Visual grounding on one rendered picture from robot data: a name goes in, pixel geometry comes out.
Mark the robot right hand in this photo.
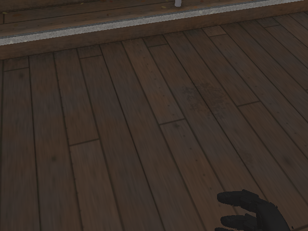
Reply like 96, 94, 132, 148
215, 189, 294, 231

